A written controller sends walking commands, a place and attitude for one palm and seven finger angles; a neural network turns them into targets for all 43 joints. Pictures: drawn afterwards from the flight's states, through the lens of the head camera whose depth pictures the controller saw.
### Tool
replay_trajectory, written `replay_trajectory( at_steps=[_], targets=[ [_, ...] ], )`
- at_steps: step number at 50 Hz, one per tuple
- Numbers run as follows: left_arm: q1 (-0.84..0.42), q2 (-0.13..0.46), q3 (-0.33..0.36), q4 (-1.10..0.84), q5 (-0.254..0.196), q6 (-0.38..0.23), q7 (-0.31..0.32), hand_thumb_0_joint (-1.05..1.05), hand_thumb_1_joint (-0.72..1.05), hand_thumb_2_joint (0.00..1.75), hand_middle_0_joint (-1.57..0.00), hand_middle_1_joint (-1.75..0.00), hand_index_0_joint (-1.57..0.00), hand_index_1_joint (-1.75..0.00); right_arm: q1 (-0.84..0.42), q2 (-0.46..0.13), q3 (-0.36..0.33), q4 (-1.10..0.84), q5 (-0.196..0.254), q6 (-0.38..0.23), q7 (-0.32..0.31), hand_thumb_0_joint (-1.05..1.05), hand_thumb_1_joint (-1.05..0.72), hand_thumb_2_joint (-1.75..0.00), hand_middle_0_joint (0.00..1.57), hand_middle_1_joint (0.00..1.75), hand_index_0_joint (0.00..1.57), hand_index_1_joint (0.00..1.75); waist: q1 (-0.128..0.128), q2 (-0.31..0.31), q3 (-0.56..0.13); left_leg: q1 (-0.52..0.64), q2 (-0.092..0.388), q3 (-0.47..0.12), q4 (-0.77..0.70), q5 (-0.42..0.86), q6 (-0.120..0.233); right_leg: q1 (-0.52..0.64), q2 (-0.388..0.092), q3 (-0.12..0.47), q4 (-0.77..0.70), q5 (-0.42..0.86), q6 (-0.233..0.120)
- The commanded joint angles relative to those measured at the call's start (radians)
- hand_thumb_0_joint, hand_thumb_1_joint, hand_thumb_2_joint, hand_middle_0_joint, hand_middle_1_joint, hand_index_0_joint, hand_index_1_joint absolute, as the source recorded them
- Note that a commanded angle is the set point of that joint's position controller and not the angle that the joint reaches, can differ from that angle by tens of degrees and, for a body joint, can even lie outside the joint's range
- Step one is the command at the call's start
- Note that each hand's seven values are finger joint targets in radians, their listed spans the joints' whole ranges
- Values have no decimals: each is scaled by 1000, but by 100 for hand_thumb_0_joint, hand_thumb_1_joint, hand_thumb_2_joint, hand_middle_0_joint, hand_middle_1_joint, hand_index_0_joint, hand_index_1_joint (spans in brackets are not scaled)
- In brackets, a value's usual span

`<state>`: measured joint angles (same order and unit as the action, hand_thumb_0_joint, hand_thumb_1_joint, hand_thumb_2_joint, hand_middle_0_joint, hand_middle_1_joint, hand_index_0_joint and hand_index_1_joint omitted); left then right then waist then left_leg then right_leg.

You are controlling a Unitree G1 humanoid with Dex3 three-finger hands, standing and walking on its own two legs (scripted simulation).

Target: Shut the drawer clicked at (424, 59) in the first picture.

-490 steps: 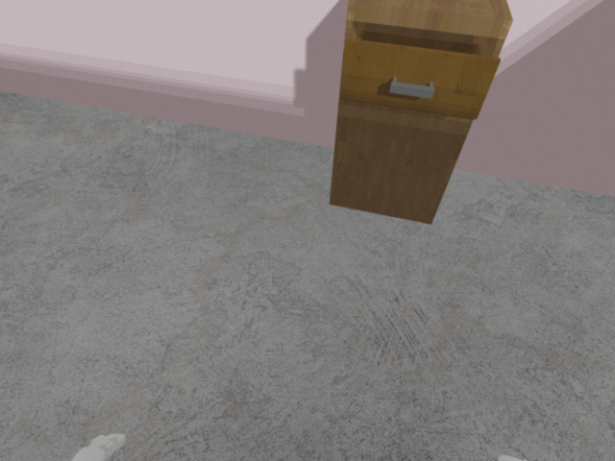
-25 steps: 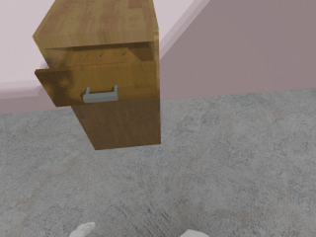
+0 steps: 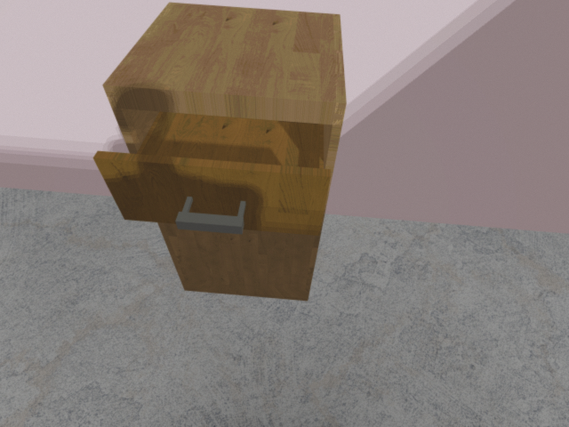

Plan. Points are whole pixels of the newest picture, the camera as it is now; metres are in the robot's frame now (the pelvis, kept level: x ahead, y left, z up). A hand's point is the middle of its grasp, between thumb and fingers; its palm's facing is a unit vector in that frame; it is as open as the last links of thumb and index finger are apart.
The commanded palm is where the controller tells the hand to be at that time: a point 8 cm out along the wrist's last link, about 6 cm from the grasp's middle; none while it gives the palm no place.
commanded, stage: come to a stop and stand still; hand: left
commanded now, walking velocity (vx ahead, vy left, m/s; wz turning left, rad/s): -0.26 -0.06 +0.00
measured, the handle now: (213, 213) +0.48 +0.20 -0.05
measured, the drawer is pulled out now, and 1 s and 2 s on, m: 0.15 0.15 0.15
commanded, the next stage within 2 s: look again from close up in 1.16 s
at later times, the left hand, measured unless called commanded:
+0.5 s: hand out of the picture +0.08 +0.14 -0.16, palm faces +0.03 -0.96 -0.29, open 7.4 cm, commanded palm none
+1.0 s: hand out of the picture -0.05 +0.17 -0.17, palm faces +0.09 -0.97 -0.21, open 7.4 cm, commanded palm none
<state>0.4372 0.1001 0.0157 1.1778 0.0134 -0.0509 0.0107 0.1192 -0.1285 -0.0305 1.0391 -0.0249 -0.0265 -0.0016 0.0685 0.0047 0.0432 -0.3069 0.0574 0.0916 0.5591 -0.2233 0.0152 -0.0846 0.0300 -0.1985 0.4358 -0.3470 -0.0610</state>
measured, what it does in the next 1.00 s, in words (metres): steps on the spot: right foot, then left foot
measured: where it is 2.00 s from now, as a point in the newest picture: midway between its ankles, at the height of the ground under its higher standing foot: outside the picture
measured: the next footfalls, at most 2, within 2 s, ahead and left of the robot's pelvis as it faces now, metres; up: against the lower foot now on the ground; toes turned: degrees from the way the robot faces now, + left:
right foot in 0.40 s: +0.09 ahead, -0.16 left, +0.00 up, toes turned -5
left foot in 0.94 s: -0.03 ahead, +0.10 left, +0.00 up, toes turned +1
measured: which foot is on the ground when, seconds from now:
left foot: down 0.00-0.40, up 0.42-0.92, down 0.94-1.00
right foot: down 0.00-0.02, up 0.04-0.38, down 0.40-0.94, up 0.96-1.00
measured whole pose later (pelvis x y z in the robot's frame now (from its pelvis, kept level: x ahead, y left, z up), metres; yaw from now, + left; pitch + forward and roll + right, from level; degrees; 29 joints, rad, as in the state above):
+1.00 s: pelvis -0.04 -0.02 +0.01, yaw +0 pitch -1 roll +0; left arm 0.30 0.20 0.06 1.10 0.02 0.06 0.02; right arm 0.30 -0.16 -0.03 1.06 -0.03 0.01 -0.02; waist 0.02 -0.03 -0.01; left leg -0.13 0.01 0.03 0.42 -0.28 0.01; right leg -0.38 -0.03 -0.03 0.63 -0.31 0.01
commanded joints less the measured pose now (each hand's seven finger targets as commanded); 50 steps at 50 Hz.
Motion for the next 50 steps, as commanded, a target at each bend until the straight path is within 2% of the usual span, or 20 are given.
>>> replay_trajectory(
  at_steps=[1, 2, 3, 7, 15, 18, 20, 21, 22, 23, 27, 31, 37, 42, 44, 45, 46, 47, 48, 50],
  targets=[
    [19, 59, 1, -63, -13, -18, 11, 0, 90, 90, -20, -30, -20, -30, 324, -196, -31, 52, 3, -29, -29, 0, -90, -90, 20, 30, 20, 30, -131, 216, -158, 504, 343, -369, -168, 728, 212, -390, -53, 58, 468, -161, 49],
    [5, 75, 5, -65, -5, -8, 21, 0, 90, 90, -20, -30, -20, -30, 299, -184, -19, 61, 10, -15, -41, 0, -90, -90, 20, 30, 20, 30, -112, 145, -123, 435, 366, -334, -172, 860, 248, -390, -74, 138, 533, -282, 49],
    [-6, 67, 7, -50, -5, 8, 27, 0, 90, 90, -20, -30, -20, -30, 228, -147, -4, 53, 11, -15, -52, 0, -90, -90, 20, 30, 20, 30, -91, 149, -98, 346, 334, -283, -186, 905, 226, -349, -107, 185, 518, -249, 59],
    [6, 53, 13, -37, -2, 46, 28, 0, 90, 90, -20, -30, -20, -30, 99, -126, -6, 18, 11, -2, -60, 0, -90, -90, 20, 30, 20, 30, -54, 58, -35, 224, 262, -163, -203, 881, 161, -249, -122, 180, 355, -99, 87],
    [-72, 116, 42, -129, 8, 89, 23, 0, 90, 90, -20, -30, -20, -30, 42, -185, -46, -19, 2, 34, -49, 0, -90, -90, 20, 30, 20, 30, -44, 184, -14, 91, 235, -132, -192, 581, 140, -203, -96, 149, 324, -25, 77],
    [-53, 141, 45, -134, 8, 67, 23, 0, 90, 90, -20, -30, -20, -30, 33, -170, -49, -26, 5, 43, -35, 0, -90, -90, 20, 30, 20, 30, -20, 134, -44, 70, 146, -90, -88, 326, 59, -97, -99, 145, 66, 222, 80],
    [-110, 259, 53, -156, 17, 43, 28, 0, 90, 90, -20, -30, -20, -30, 96, -82, -35, -41, 20, 50, -23, 0, -90, -90, 20, 30, 20, 30, -59, -177, -63, -6, -26, 6, 77, -140, -40, -80, -329, 409, -69, 569, -10],
    [-117, 285, 55, -170, 11, 42, 24, 0, 90, 90, -20, -30, -20, -30, 100, -91, -39, -41, 19, 63, -23, 0, -90, -90, 20, 30, 20, 30, -45, -165, -64, 22, -33, -30, 173, -304, -41, -139, -408, 424, -126, 594, -81],
    [-146, 286, 56, -177, 12, 45, 26, 0, 90, 90, -20, -30, -20, -30, 85, -89, -39, -42, 18, 75, -24, 0, -90, -90, 20, 30, 20, 30, -40, -147, -61, 20, -25, -74, 258, -342, -36, -170, -412, 443, -144, 525, -114],
    [-171, 280, 61, -183, 11, 46, 30, 0, 90, 90, -20, -30, -20, -30, 81, -103, -39, -38, 13, 80, -23, 0, -90, -90, 20, 30, 20, 30, -40, -199, -44, -18, -22, -99, 326, -333, -32, -183, -399, 461, -154, 459, -120],
    [-210, 259, 65, -210, 7, 48, 34, 0, 90, 90, -20, -30, -20, -30, 130, -139, -46, -17, 10, 79, -10, 0, -90, -90, 20, 30, 20, 30, -44, -160, -34, -108, -23, -125, 454, -205, -44, -101, -355, 385, -143, 393, -100],
    [-164, 264, 76, -213, 9, 46, 40, 0, 90, 90, -20, -30, -20, -30, 118, -151, -49, -34, 3, 85, -1, 0, -90, -90, 20, 30, 20, 30, -16, -137, -37, -150, -19, -132, 449, -162, -59, -58, -370, 412, -179, 243, -100],
    [-136, 266, 80, -207, 18, 47, 30, 0, 90, 90, -20, -30, -20, -30, 132, -136, -40, -45, 5, 76, 5, 0, -90, -90, 20, 30, 20, 30, -6, -174, -65, -79, -30, -89, 245, -204, -57, -40, -335, 426, -242, 24, -84],
    [-189, 274, 82, -192, 19, 56, 24, 0, 90, 90, -20, -30, -20, -30, 242, -105, -27, -13, 10, 56, 1, 0, -90, -90, 20, 30, 20, 30, -56, -209, -68, 122, -60, -29, 2, -179, -34, -166, -288, 377, -279, -99, -51],
    [-222, 246, 72, -178, 10, 65, 22, 0, 90, 90, -20, -30, -20, -30, 354, -87, -19, 35, 11, 43, -8, 0, -90, -90, 20, 30, 20, 30, -108, -168, -68, 300, -69, -13, -189, -73, -25, -288, -223, 315, -229, -183, 15],
    [-206, 210, 58, -173, 3, 68, 18, 0, 90, 90, -20, -30, -20, -30, 358, -108, -20, 38, 9, 36, -14, 0, -90, -90, 20, 30, 20, 30, -104, -65, -51, 323, -23, -71, -254, -113, -16, -350, -170, 272, -135, -203, 42],
    [-188, 151, 45, -176, -5, 70, 12, 0, 90, 90, -20, -30, -20, -30, 352, -161, -30, 27, -4, 26, -19, 0, -90, -90, 20, 30, 20, 30, -106, 150, -10, 243, 129, -294, -388, -333, 33, -416, -86, 198, 47, -169, 67],
    [-200, 118, 40, -184, -4, 74, 11, 0, 90, 90, -20, -30, -20, -30, 293, -220, -34, -4, -5, 29, -27, 0, -90, -90, 20, 30, 20, 30, -101, 267, 100, 56, 278, -467, -528, -550, 88, -432, -38, 124, 220, -101, 77],
    [-205, 123, 45, -184, 4, 74, 5, 0, 90, 90, -20, -30, -20, -30, 226, -230, -29, -30, -8, 29, -34, 0, -90, -90, 20, 30, 20, 30, -76, 194, 171, -86, 308, -481, -563, -550, 126, -397, -61, 185, 331, -63, 68],
    [-142, 133, 53, -134, 19, 78, -5, 0, 90, 90, -20, -30, -20, -30, 153, -182, -13, -21, -1, 15, -35, 0, -90, -90, 20, 30, 20, 30, -35, 216, 135, -97, 226, -378, -540, -440, 89, -359, -60, 214, 460, 7, 71]
  ],
)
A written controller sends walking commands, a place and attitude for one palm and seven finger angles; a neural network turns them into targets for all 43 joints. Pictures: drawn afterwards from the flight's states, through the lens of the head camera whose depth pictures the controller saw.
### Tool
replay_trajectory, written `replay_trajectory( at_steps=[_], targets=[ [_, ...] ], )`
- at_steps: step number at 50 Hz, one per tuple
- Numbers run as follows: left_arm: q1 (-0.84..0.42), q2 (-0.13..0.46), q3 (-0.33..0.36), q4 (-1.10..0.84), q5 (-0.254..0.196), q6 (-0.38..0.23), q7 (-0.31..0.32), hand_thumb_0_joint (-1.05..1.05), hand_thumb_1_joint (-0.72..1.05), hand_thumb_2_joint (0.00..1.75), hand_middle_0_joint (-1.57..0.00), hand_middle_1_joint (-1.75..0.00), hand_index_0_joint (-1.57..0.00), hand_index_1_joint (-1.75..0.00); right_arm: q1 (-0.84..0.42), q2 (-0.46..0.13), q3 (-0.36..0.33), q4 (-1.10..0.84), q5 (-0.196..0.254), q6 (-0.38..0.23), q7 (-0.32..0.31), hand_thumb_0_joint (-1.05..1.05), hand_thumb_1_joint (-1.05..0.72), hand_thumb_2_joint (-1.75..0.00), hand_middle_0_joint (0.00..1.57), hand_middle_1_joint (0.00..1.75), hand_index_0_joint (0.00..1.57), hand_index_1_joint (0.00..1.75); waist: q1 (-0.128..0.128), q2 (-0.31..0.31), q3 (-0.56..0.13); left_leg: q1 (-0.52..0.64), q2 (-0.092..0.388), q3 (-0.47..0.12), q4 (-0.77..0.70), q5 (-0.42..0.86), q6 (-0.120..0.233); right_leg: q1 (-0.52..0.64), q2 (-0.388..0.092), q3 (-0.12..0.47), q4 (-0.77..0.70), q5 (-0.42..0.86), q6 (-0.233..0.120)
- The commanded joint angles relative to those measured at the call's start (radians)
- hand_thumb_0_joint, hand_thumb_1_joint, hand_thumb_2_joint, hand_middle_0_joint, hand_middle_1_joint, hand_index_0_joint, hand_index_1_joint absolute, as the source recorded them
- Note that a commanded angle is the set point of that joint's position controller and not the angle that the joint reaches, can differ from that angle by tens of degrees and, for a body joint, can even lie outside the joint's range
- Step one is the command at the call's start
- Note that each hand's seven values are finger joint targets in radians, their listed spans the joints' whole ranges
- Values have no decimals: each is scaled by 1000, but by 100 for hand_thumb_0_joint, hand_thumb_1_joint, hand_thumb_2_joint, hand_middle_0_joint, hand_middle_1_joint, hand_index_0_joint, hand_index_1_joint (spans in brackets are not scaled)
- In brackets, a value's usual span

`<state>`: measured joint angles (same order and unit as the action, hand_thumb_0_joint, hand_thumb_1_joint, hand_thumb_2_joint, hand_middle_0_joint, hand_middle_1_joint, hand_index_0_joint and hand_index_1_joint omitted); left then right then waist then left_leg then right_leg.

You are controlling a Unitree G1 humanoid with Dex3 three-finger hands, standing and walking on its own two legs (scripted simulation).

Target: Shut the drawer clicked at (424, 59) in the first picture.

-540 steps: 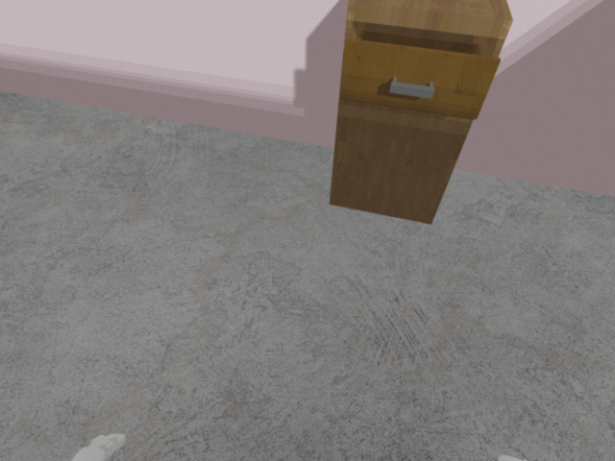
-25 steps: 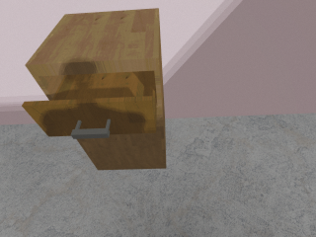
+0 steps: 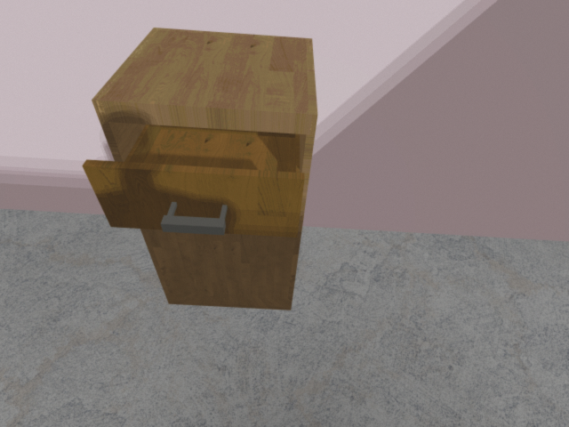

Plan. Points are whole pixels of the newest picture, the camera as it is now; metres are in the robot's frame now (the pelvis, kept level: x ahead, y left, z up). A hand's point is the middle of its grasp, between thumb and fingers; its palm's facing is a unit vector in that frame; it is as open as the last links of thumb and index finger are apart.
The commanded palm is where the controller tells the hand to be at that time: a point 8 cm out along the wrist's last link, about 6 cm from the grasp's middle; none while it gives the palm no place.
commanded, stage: come to a stop and stand still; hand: left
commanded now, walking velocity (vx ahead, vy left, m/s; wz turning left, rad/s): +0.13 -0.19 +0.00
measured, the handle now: (196, 216) +0.51 +0.22 -0.05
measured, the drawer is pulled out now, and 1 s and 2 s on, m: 0.15 0.15 0.15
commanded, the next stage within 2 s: look again from close up in 0.16 s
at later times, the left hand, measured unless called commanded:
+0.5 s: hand out of the picture +0.07 +0.16 -0.18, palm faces +0.00 -0.97 -0.24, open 7.3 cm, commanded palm none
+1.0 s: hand out of the picture +0.02 +0.14 -0.18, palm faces +0.06 -0.98 -0.21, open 7.4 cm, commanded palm none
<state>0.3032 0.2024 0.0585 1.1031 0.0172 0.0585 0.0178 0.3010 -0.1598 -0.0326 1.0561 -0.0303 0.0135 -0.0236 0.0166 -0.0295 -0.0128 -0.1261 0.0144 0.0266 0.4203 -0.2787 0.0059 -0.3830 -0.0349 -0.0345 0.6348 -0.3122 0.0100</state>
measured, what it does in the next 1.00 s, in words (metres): steps on the spot: right foot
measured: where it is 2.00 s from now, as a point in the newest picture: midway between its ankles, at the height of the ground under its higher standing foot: outside the picture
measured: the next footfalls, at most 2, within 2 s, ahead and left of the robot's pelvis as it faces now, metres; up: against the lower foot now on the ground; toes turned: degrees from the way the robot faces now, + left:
right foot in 0.32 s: +0.12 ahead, -0.08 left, +0.00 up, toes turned -1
left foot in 1.52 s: +0.15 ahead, +0.09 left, +0.00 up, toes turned +3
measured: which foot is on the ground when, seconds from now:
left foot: down 0.00-1.00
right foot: up 0.00-0.30, down 0.32-1.00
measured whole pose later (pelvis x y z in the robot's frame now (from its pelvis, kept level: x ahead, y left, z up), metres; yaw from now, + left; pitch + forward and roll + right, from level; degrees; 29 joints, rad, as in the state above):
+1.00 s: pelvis +0.02 -0.04 -0.01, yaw +1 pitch -2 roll +0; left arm 0.28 0.14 0.02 1.09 0.01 0.00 0.02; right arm 0.32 -0.17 0.00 1.11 -0.03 0.00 -0.03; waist 0.00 0.05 0.04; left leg -0.15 0.05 -0.02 0.56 -0.38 -0.01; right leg -0.22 0.00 -0.06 0.57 -0.33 -0.03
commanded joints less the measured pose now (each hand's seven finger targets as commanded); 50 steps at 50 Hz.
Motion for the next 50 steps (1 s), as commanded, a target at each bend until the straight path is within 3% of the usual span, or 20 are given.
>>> replay_trajectory(
  at_steps=[1, 3, 7, 12, 13, 14, 15, 16, 17, 18, 19, 20, 22, 24, 26, 30, 36, 42, 47, 50],
  targets=[
    [15, 39, 12, -47, 14, -33, -17, 0, 90, 90, -20, -30, -20, -30, -28, -136, -7, -38, 6, -30, -16, 0, -90, -90, 20, 30, 20, 30, 20, 210, 209, -241, 242, -259, -374, -307, 98, -92, 7, 50, 317, -3, 5],
    [28, 30, 10, -35, 12, -43, -21, 0, 90, 90, -20, -30, -20, -30, 18, -125, -8, -24, 9, -40, -21, 0, -90, -90, 20, 30, 20, 30, 4, 151, 172, -106, 210, -196, -323, -140, 101, -161, 8, 46, 356, 36, 19],
    [-39, 27, 2, -62, 7, -48, -18, 0, 90, 90, -20, -30, -20, -30, 135, -108, -11, 24, 6, -48, -33, 0, -90, -90, 20, 30, 20, 30, -46, 159, 120, 82, 257, -194, -228, 263, 142, -209, -17, 37, 273, -16, 32],
    [-52, -12, -14, -64, -9, -62, -11, 0, 90, 90, -20, -30, -20, -30, 134, -115, -17, 54, 1, -41, -35, 0, -90, -90, 20, 30, 20, 30, -51, 199, 32, 95, 244, -157, -84, 572, 150, 13, 5, -11, -38, -87, 10],
    [58, 22, -30, 29, 4, -82, 28, 0, 90, 90, -20, -30, -20, -30, 4, -170, -19, 19, 16, -55, -15, 0, -90, -90, 20, 30, 20, 30, 22, 241, 19, -96, 223, -57, 139, 550, 65, 158, -73, 64, -60, 147, -48],
    [143, 72, -19, -5, 3, -94, 22, 0, 90, 90, -20, -30, -20, -30, -16, -51, 3, -49, 12, -53, -4, 0, -90, -90, 20, 30, 20, 30, 57, 18, 40, -240, 87, -5, 178, 73, 25, 195, -83, 161, -214, 171, -51],
    [115, 108, -12, -4, 4, -104, 18, 0, 90, 90, -20, -30, -20, -30, 4, -7, 12, -58, 5, -47, 1, 0, -90, -90, 20, 30, 20, 30, 21, -116, 40, -253, 19, 28, 245, -138, 5, 210, -193, 263, -287, 313, -88],
    [76, 97, -26, -6, 5, -115, 23, 0, 90, 90, -20, -30, -20, -30, 63, 10, 19, -44, 7, -46, 1, 0, -90, -90, 20, 30, 20, 30, -18, -133, -18, -224, 21, 17, 290, -205, 1, 226, -243, 258, -281, 375, -150],
    [47, 97, -31, -25, 10, -109, 23, 0, 90, 90, -20, -30, -20, -30, 95, 25, 19, -42, 11, -46, 5, 0, -90, -90, 20, 30, 20, 30, -36, -21, -46, -153, 1, 31, 232, -186, -4, 201, -199, 187, -246, 359, -152],
    [18, 93, -23, -29, 9, -107, 26, 0, 90, 90, -20, -30, -20, -30, 116, 29, 16, -27, 15, -52, 9, 0, -90, -90, 20, 30, 20, 30, -58, -21, -78, -147, -11, 27, 115, -60, -11, 293, -135, 131, -133, 555, -125],
    [27, 73, -21, -8, -4, -109, 31, 0, 90, 90, -20, -30, -20, -30, 138, -17, 17, 1, 17, -55, 4, 0, -90, -90, 20, 30, 20, 30, -53, -125, -141, -90, 46, -34, 75, 147, 2, 308, -97, 101, -59, 580, -92],
    [14, 41, -29, -15, -7, -101, 33, 0, 90, 90, -20, -30, -20, -30, 161, -56, 7, 10, 15, -57, -2, 0, -90, -90, 20, 30, 20, 30, -53, -70, -139, -52, 89, -66, 101, 347, 16, 288, -56, 41, -23, 477, -68],
    [-5, 28, -29, -28, -9, -91, 30, 0, 90, 90, -20, -30, -20, -30, 120, -74, 8, 14, 12, -51, -14, 0, -90, -90, 20, 30, 20, 30, -37, 174, -28, -34, 123, -61, 96, 569, 23, 189, -31, 28, -15, 331, -52],
    [-4, 35, -28, -28, -8, -88, 27, 0, 90, 90, -20, -30, -20, -30, 104, -70, 11, 7, 10, -42, -21, 0, -90, -90, 20, 30, 20, 30, -29, 164, 54, -69, 114, -59, 93, 528, 25, 162, -27, 36, -39, 297, -57],
    [10, 45, -27, -21, -7, -91, 26, 0, 90, 90, -20, -30, -20, -30, 90, -60, 13, -3, 12, -34, -22, 0, -90, -90, 20, 30, 20, 30, -28, 45, 86, -91, 84, -38, 108, 365, 11, 167, -55, 71, -83, 422, -61],
    [-2, 67, -26, -24, -7, -93, 23, 0, 90, 90, -20, -30, -20, -30, 89, -39, 16, 7, 14, -28, -17, 0, -90, -90, 20, 30, 20, 30, -44, -65, 59, -71, 47, -15, 78, 116, -3, 189, -95, 111, -150, 469, -72],
    [-27, 71, -22, -48, -8, -86, 20, 0, 90, 90, -20, -30, -20, -30, 67, -65, 18, 18, 13, -28, -13, 0, -90, -90, 20, 30, 20, 30, -36, 31, 89, -61, 62, -36, 22, 163, -1, 180, -65, 87, -164, 323, -63],
    [-11, 80, -22, -44, -8, -88, 16, 0, 90, 90, -20, -30, -20, -30, 63, -72, 22, 23, 15, -27, -12, 0, -90, -90, 20, 30, 20, 30, -31, 16, 65, -57, 60, -33, 13, 135, -2, 205, -73, 96, -198, 291, -66],
    [31, 112, -3, -48, 0, -81, 8, 0, 90, 90, -20, -30, -20, -30, 80, -59, 24, 27, 7, -21, 0, 0, -90, -90, 20, 30, 20, 30, -8, -54, 112, -153, 5, 24, 117, -119, 3, 189, -133, 214, -317, -134, -120],
    [50, 120, 11, -55, 4, -79, 8, 0, 90, 90, -20, -30, -20, -30, 87, -48, 21, 20, 6, -23, 4, 0, -90, -90, 20, 30, 20, 30, -5, -103, 142, -172, 8, 40, 159, -142, 10, 152, -180, 266, -366, -230, -157]
  ],
)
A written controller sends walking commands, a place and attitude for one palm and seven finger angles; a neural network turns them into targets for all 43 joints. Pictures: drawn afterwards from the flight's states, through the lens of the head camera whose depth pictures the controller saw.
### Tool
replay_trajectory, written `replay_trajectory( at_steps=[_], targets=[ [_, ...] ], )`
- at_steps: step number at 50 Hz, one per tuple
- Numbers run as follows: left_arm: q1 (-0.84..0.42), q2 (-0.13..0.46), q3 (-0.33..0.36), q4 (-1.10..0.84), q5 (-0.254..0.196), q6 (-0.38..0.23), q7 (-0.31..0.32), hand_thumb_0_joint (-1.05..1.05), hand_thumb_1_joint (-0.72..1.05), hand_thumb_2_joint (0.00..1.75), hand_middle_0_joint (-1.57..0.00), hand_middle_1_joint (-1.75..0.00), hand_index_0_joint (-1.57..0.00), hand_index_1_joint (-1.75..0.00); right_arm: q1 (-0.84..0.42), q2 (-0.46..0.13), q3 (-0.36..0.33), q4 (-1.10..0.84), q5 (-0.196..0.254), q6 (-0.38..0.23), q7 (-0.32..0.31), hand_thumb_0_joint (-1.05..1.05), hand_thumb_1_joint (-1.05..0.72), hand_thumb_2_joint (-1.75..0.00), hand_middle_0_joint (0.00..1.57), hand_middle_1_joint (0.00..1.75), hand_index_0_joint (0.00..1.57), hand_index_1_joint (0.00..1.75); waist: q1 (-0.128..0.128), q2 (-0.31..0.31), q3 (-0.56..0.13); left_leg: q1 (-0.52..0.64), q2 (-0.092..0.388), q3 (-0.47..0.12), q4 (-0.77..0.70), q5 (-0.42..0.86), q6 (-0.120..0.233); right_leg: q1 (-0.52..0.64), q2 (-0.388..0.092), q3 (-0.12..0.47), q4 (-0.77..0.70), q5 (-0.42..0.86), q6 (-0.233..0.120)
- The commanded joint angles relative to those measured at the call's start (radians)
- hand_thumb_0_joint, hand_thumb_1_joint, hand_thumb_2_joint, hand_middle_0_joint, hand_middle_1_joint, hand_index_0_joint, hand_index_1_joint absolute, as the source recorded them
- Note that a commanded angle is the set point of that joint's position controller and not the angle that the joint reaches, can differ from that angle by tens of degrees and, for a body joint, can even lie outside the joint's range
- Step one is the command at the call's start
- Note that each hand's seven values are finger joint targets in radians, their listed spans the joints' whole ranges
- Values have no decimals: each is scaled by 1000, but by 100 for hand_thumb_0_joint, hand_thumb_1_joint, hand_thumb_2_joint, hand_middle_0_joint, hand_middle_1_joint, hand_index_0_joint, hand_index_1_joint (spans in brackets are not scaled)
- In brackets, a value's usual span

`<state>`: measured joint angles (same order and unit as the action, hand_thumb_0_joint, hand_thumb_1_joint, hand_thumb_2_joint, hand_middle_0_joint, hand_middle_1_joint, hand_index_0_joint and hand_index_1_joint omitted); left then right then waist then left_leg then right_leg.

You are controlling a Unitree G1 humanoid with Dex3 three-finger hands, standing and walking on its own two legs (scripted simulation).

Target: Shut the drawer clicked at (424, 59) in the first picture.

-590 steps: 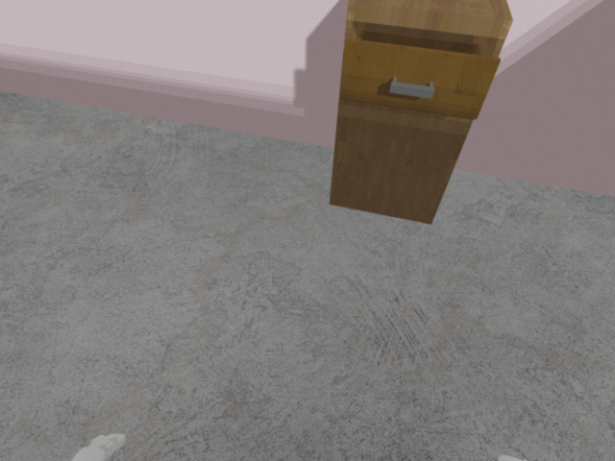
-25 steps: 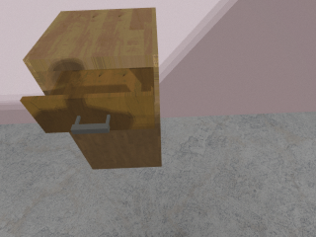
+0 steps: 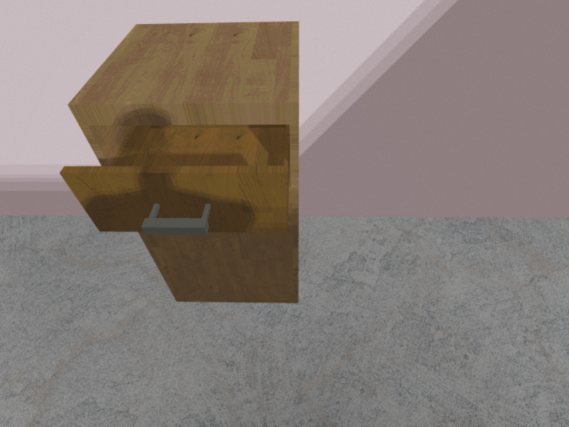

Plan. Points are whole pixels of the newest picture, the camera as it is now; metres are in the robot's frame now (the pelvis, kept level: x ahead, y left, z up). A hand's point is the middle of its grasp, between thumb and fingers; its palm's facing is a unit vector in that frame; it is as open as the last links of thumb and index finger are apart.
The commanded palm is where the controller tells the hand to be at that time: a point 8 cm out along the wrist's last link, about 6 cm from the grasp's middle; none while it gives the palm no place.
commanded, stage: shuffle to correct the standing spot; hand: left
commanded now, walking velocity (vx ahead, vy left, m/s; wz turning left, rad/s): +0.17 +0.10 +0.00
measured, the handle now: (178, 217) +0.50 +0.25 -0.04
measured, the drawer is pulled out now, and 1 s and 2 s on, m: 0.15 0.15 0.15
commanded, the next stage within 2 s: come to a stop and stand still in 0.16 s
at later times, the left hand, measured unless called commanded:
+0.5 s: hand out of the picture +0.06 +0.19 -0.17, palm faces +0.07 -0.98 -0.19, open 7.4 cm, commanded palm none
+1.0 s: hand out of the picture +0.06 +0.19 -0.16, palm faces +0.03 -0.97 -0.22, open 7.4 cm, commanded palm none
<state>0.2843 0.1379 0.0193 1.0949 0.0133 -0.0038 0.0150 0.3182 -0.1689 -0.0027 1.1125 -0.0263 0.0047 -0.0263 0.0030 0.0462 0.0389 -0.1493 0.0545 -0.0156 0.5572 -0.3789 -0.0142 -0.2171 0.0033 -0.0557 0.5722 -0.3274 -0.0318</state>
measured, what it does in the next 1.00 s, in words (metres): steps on the spot: left foot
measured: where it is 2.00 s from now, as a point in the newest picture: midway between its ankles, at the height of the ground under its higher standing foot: outside the picture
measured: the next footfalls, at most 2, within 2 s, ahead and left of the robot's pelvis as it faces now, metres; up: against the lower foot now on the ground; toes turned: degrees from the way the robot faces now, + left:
left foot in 0.52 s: +0.13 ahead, +0.13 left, +0.00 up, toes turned +2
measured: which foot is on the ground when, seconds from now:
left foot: down 0.00-0.28, up 0.30-0.50, down 0.52-1.00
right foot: down 0.00-1.00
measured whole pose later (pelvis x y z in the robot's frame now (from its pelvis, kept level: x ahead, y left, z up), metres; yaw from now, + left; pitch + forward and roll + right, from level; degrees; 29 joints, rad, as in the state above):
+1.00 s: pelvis +0.04 +0.01 +0.00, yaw +0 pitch -1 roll +1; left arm 0.29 0.15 0.01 1.06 0.02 0.01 0.02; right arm 0.21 -0.17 -0.03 1.06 -0.02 0.02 -0.03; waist -0.01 0.03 0.03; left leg -0.28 0.07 0.08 0.49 -0.18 -0.03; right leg -0.21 0.00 -0.09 0.54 -0.32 -0.05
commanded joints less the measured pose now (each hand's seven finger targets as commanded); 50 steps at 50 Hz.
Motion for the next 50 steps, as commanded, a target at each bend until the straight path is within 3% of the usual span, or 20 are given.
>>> replay_trajectory(
  at_steps=[1, 4, 6, 7, 9, 12, 13, 14, 15, 16, 20, 24, 26, 27, 28, 30, 36, 41, 45, 50],
  targets=[
    [59, 181, 51, -55, 9, -15, 11, 0, 90, 90, -20, -30, -20, -30, 84, -42, -8, -31, 0, -17, 9, 0, -90, -90, 20, 30, 20, 30, 0, -163, 111, -125, -28, 78, 1, -30, 34, -59, -212, 271, -290, -239, -113],
    [17, 132, 44, -77, 8, -9, 2, 0, 90, 90, -20, -30, -20, -30, 184, -57, -8, 1, -4, -29, 11, 0, -90, -90, 20, 30, 20, 30, -37, 20, 115, -23, 18, -13, -155, 28, 67, -158, -78, 96, -80, -215, -60],
    [-26, 68, 32, -106, 13, -22, -3, 0, 90, 90, -20, -30, -20, -30, 263, -127, -27, 26, -5, -39, -1, 0, -90, -90, 20, 30, 20, 30, -64, 260, 120, 42, 203, -250, -287, 118, 175, -290, 24, -70, 213, -193, -21],
    [-61, 69, 26, -121, 13, -29, -3, 0, 90, 90, -20, -30, -20, -30, 272, -117, -24, 25, -5, -44, -5, 0, -90, -90, 20, 30, 20, 30, -70, 235, 135, 79, 233, -292, -287, 259, 224, -367, 13, -48, 303, -250, -27],
    [-68, 51, 27, -121, 4, -41, -12, 0, 90, 90, -20, -30, -20, -30, 223, -102, -17, 7, -6, -55, -7, 0, -90, -90, 20, 30, 20, 30, -48, 148, 121, 62, 228, -223, -221, 480, 245, -333, -26, -23, 325, -247, -39],
    [109, 42, 38, -70, 2, -52, -24, 0, 90, 90, -20, -30, -20, -30, 103, -108, -13, -26, 4, -56, -8, 0, -90, -90, 20, 30, 20, 30, 68, 29, 31, -159, 103, -36, -28, 407, 148, 86, -23, -33, -18, 9, -42],
    [248, 126, 57, -26, 8, -62, -15, 0, 90, 90, -20, -30, -20, -30, 86, -77, -13, -46, 20, -63, -3, 0, -90, -90, 20, 30, 20, 30, 116, -164, -49, -335, 5, 54, 193, 242, 92, 309, -187, 221, -108, 91, -94],
    [358, 209, 74, 10, 3, -68, -2, 0, 90, 90, -20, -30, -20, -30, 20, -38, -9, -90, 18, -71, 2, 0, -90, -90, 20, 30, 20, 30, 145, -322, -60, -496, -69, 98, 448, -188, 54, 380, -428, 523, -246, 394, -184],
    [334, 193, 65, 13, -5, -61, 9, 0, 90, 90, -20, -30, -20, -30, 29, -64, -20, -94, 9, -57, -6, 0, -90, -90, 20, 30, 20, 30, 107, -202, -56, -488, -31, 12, 558, -218, 36, 338, -464, 516, -249, 564, -248],
    [245, 178, 57, -13, -6, -53, 13, 0, 90, 90, -20, -30, -20, -30, 52, -37, -21, -83, 14, -50, -3, 0, -90, -90, 20, 30, 20, 30, 68, -120, -25, -449, -11, 5, 565, -195, 25, 213, -434, 435, -254, 456, -267],
    [34, 98, 30, -63, 13, -41, 23, 0, 90, 90, -20, -30, -20, -30, 94, 31, -12, -37, 12, -14, 11, 0, -90, -90, 20, 30, 20, 30, -28, -251, 70, -218, 12, 67, 281, -66, 8, -67, -264, 99, -235, 544, -154],
    [39, 106, 28, -59, -5, -17, 20, 0, 90, 90, -20, -30, -20, -30, 136, 27, -6, -4, 14, -24, 3, 0, -90, -90, 20, 30, 20, 30, -36, -82, 18, 45, -15, 92, -104, 281, -2, -131, -157, 43, -91, 262, -61],
    [103, 61, 25, -61, -11, 0, 21, 0, 90, 90, -20, -30, -20, -30, 99, -60, -20, -38, 7, -38, -6, 0, -90, -90, 20, 30, 20, 30, 5, 146, -17, -13, 165, -95, -181, 543, 79, -93, -70, 9, -8, 8, 5],
    [110, 54, 21, -57, -8, 6, 23, 0, 90, 90, -20, -30, -20, -30, 56, -91, -25, -51, 5, -31, -11, 0, -90, -90, 20, 30, 20, 30, 13, 135, 10, -112, 217, -143, -225, 485, 128, -37, -55, -10, 11, -83, 16],
    [102, 34, 16, -55, -3, 5, 24, 0, 90, 90, -20, -30, -20, -30, 9, -89, -26, -62, 3, -28, -14, 0, -90, -90, 20, 30, 20, 30, 23, 83, 58, -166, 207, -130, -239, 432, 133, -24, -48, -3, -5, -61, 15],
    [102, 45, 13, -39, 0, 9, 20, 0, 90, 90, -20, -30, -20, -30, -32, -72, -23, -66, 9, -31, -19, 0, -90, -90, 20, 30, 20, 30, 27, 130, 60, -145, 178, -115, -247, 484, 124, -14, -66, 4, -24, 18, 17],
    [94, 84, 17, -59, 6, 4, 17, 0, 90, 90, -20, -30, -20, -30, -22, -112, -48, -89, 13, -21, -27, 0, -90, -90, 20, 30, 20, 30, -8, 15, -96, 46, 148, -28, -134, 654, 103, -34, -80, 26, -58, 241, 19],
    [93, 93, 23, -86, 13, 9, 13, 0, 90, 90, -20, -30, -20, -30, -60, -108, -53, -110, 9, -8, -21, 0, -90, -90, 20, 30, 20, 30, -2, -30, -99, -23, 120, 5, -119, 413, 79, -25, -93, 62, -93, 250, 4],
    [53, 114, 16, -86, 9, -1, 16, 0, 90, 90, -20, -30, -20, -30, -69, -45, -36, -102, 7, 9, -4, 0, -90, -90, 20, 30, 20, 30, -19, -149, -29, -62, 34, 64, -98, 135, 20, -82, -164, 145, -228, 99, -34],
    [33, 111, 7, -76, 4, -8, 16, 0, 90, 90, -20, -30, -20, -30, -45, -34, -22, -59, 5, 8, 6, 0, -90, -90, 20, 30, 20, 30, -20, -117, 67, -40, 37, 45, -128, 149, 16, -167, -142, 135, -302, -107, -31]
  ],
)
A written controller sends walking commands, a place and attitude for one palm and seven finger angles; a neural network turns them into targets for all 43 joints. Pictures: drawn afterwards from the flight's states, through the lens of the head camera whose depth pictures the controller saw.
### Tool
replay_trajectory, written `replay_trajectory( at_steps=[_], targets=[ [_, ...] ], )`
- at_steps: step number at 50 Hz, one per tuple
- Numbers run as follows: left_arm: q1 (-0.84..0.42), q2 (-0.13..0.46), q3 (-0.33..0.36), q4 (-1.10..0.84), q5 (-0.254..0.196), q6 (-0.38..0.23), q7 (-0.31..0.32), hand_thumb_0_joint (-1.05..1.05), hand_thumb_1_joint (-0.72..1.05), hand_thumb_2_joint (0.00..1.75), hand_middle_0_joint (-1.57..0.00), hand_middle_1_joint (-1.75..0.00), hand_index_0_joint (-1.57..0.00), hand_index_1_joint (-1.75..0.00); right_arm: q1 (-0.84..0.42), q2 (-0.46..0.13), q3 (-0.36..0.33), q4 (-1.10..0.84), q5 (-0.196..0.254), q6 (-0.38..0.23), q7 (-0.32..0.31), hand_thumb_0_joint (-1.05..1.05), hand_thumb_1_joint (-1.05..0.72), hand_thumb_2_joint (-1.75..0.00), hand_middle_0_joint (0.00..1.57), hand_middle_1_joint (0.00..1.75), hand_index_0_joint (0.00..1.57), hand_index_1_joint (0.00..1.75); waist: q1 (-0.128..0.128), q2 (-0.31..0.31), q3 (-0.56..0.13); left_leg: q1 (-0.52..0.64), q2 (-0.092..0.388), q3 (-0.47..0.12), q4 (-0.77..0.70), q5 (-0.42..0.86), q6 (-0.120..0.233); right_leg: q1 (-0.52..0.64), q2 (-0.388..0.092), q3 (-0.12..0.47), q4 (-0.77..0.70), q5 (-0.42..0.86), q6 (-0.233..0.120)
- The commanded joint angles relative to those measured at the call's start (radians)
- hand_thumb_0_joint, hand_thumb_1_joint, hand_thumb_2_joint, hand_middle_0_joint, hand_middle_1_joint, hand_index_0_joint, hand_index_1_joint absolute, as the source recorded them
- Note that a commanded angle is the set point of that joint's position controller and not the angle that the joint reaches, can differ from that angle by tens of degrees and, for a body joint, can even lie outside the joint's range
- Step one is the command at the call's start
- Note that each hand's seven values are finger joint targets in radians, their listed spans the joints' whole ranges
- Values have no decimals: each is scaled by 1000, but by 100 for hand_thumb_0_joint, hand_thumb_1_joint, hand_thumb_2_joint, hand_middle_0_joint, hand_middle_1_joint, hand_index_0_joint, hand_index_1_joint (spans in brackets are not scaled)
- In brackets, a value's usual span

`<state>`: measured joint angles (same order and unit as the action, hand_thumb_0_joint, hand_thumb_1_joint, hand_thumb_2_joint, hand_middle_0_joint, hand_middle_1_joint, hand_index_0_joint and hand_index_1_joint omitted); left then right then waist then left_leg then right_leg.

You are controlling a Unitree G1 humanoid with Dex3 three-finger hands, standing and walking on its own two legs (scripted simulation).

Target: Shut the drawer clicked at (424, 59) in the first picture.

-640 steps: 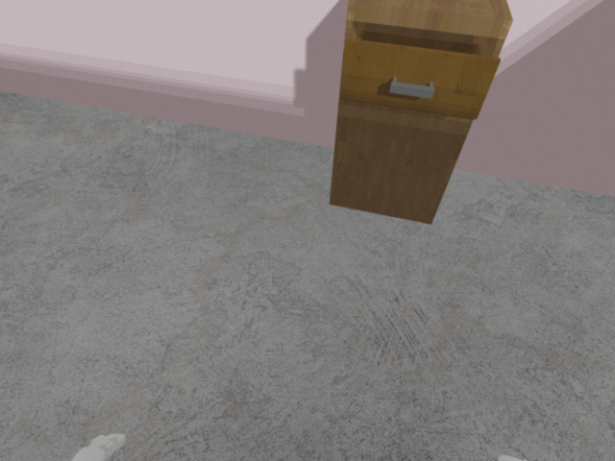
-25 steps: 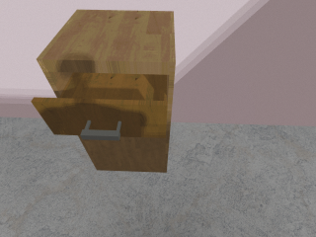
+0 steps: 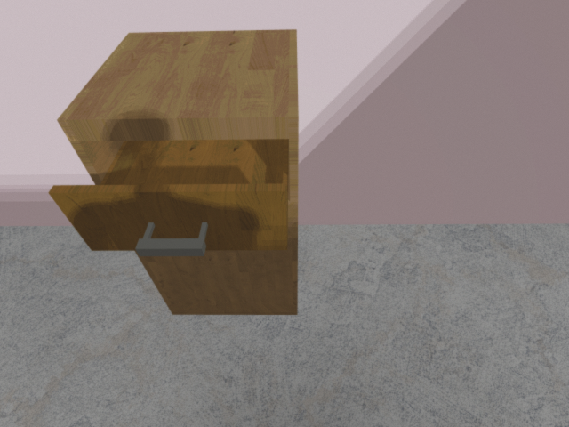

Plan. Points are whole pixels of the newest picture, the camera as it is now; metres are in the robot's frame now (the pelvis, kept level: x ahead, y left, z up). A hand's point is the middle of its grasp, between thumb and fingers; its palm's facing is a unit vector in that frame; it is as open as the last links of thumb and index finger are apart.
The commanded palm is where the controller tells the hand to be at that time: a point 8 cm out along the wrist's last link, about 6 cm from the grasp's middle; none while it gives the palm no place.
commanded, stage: come to a stop and stand still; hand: left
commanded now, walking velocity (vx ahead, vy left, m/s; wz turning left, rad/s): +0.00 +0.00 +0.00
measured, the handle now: (174, 237) +0.45 +0.24 -0.05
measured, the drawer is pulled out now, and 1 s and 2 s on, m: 0.15 0.15 0.15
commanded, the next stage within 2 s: look again from close up in 0.88 s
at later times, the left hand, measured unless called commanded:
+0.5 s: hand out of the picture -0.01 +0.14 -0.17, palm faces +0.08 -0.99 -0.15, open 7.4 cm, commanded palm none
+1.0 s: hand out of the picture +0.01 +0.14 -0.17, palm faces +0.08 -0.98 -0.17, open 7.4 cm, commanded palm none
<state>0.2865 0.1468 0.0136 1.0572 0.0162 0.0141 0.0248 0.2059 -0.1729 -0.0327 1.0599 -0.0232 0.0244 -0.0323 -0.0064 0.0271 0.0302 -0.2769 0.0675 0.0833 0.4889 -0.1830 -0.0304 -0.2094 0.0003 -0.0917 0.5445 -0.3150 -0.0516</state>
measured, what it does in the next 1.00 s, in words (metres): stands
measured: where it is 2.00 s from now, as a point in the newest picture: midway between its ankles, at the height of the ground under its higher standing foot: outside the picture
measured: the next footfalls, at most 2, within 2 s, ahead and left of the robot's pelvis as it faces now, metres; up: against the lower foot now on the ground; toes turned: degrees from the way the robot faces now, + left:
none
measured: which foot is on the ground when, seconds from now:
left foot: down 0.00-1.00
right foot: down 0.00-1.00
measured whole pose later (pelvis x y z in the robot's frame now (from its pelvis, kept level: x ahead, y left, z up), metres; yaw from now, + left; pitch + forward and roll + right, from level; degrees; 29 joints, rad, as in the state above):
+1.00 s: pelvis +0.04 -0.01 +0.01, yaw +1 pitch -1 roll +1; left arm 0.34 0.11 0.00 1.14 0.01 -0.03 0.04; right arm 0.27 -0.14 0.00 1.16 -0.02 0.00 -0.05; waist 0.02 0.00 0.02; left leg -0.21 0.08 0.06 0.46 -0.22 -0.05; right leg -0.09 0.02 -0.12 0.43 -0.32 -0.06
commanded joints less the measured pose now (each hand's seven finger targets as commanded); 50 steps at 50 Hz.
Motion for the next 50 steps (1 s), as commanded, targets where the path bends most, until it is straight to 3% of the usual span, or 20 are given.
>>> replay_trajectory(
  at_steps=[1, 6, 14, 27, 42, 48, 49, 50],
  targets=[
    [29, 104, 13, -35, 0, -26, 5, 0, 90, 90, -20, -30, -20, -30, 74, -34, 11, 1, 2, -14, 13, 0, -90, -90, 20, 30, 20, 30, -9, -74, 96, 71, 24, -61, -71, -43, 32, -173, -132, 165, -274, -131, -7],
    [59, 101, 11, -8, -5, -32, 4, 0, 90, 90, -20, -30, -20, -30, 106, -32, 22, 32, 2, -21, 11, 0, -90, -90, 20, 30, 20, 30, 4, -21, 103, 50, 29, -69, -104, -26, 30, -117, -121, 147, -273, -90, -3],
    [91, 85, 9, 19, -10, -45, 6, 0, 90, 90, -20, -30, -20, -30, 159, -18, 29, 70, 5, -33, 5, 0, -90, -90, 20, 30, 20, 30, 8, -28, 29, 67, 34, -65, -100, 48, 25, -16, -123, 122, -259, 59, -5],
    [138, 44, 3, 55, -6, -47, 13, 0, 90, 90, -20, -30, -20, -30, 167, 3, 28, 86, 9, -39, -4, 0, -90, -90, 20, 30, 20, 30, 12, -28, 61, 85, 41, -68, -111, 83, 30, -16, -111, 97, -243, 145, 3],
    [160, 51, 6, 65, -3, -50, 17, 0, 90, 90, -20, -30, -20, -30, 142, -12, 29, 80, 10, -46, -11, 0, -90, -90, 20, 30, 20, 30, 17, -36, 34, 121, 44, -58, -95, 170, 34, 41, -120, 79, -207, 366, 16],
    [153, 54, 6, 67, -4, -47, 17, 0, 90, 90, -20, -30, -20, -30, 136, -20, 30, 80, 9, -44, -12, 0, -90, -90, 20, 30, 20, 30, 16, -39, 43, 125, 44, -60, -99, 161, 34, 38, -119, 77, -212, 343, 14],
    [231, 96, 8, 87, 9, -74, 58, 0, 90, 90, -20, -30, -20, -30, -16, -57, 21, -6, 20, -54, 1, 0, -90, -90, 20, 30, 20, 30, 70, -125, 110, -31, 27, 1, 201, 27, 7, -4, -212, 244, -243, 957, 117],
    [216, 138, 9, 56, 11, -78, 56, 0, 90, 90, -20, -30, -20, -30, 16, -33, 23, -63, 18, -38, 5, 0, -90, -90, 20, 30, 20, 30, 9, -129, 128, -104, -27, -9, 208, -170, 15, 99, -251, 199, -171, 1278, 101]
  ],
)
